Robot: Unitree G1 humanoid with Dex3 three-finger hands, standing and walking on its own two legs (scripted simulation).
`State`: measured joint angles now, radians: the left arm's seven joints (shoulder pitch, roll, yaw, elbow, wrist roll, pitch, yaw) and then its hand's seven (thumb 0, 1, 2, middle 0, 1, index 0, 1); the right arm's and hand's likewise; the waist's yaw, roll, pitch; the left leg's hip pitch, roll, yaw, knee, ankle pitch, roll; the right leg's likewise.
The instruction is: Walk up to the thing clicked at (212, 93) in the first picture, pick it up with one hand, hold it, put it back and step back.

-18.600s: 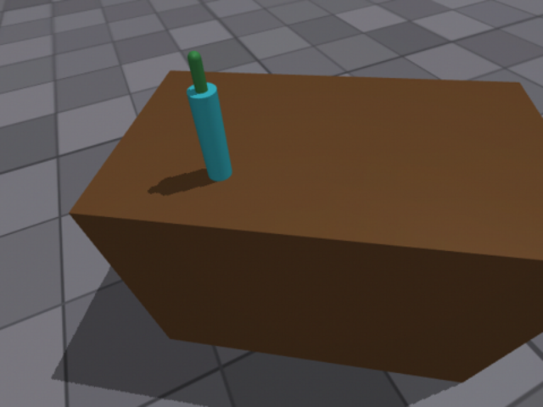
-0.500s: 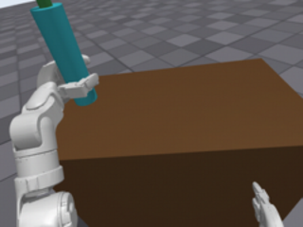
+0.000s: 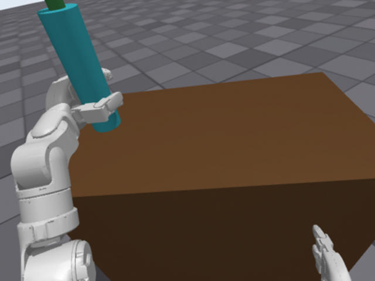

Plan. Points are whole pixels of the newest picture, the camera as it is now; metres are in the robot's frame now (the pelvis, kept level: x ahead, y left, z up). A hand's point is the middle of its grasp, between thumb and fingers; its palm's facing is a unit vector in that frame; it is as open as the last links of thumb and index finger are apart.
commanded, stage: crouch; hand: left
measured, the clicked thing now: (78, 56) +0.35 +0.17 +0.37
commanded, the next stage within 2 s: lower in 1.34 s
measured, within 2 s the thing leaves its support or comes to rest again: neither
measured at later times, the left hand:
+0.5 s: hand (113, 113) +0.42 +0.19 +0.21, palm faces +0.20 -0.98 +0.02, open 7.5 cm
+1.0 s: hand (119, 117) +0.46 +0.20 +0.18, palm faces +0.19 -0.98 +0.01, open 7.5 cm
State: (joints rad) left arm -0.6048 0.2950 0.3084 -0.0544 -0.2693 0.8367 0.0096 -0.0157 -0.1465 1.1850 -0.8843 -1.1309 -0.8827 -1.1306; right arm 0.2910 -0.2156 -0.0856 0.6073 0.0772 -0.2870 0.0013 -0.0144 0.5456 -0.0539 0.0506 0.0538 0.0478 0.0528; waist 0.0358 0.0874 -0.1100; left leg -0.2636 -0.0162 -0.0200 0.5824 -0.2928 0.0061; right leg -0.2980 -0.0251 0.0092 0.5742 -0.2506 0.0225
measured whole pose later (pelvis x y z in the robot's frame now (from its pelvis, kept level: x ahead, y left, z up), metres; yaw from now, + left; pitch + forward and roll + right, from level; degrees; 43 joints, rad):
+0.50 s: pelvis +0.00 +0.00 +0.00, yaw +0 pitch +2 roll +0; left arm -0.70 0.35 0.31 0.45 -0.18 0.39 0.02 -0.02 -0.15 1.19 -0.88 -1.14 -0.88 -1.14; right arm 0.26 -0.24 -0.09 0.67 0.04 -0.34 -0.06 -0.02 0.56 -0.05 0.05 0.05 0.05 0.05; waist -0.03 0.03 -0.07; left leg -0.36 0.00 -0.02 0.63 -0.30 0.00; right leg -0.39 -0.01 0.01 0.60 -0.24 0.02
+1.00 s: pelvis +0.02 +0.00 +0.00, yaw -1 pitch +5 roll -1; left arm -0.68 0.37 0.31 0.68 -0.16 0.10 -0.03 -0.02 -0.15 1.19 -0.89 -1.13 -0.88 -1.13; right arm 0.27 -0.24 -0.07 0.60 0.03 -0.27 -0.05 -0.01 0.55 -0.05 0.05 0.05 0.05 0.05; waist -0.05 0.03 -0.09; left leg -0.37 0.01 -0.02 0.61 -0.33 0.00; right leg -0.40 0.00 0.01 0.57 -0.27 0.02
